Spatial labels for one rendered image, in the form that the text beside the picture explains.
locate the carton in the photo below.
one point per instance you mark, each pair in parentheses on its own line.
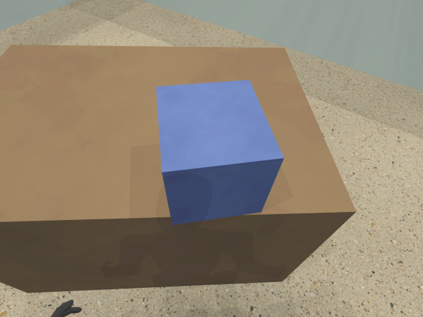
(219,156)

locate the pedestal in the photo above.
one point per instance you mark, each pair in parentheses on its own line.
(83,204)

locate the robot left hand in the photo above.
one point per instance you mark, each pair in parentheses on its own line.
(66,309)

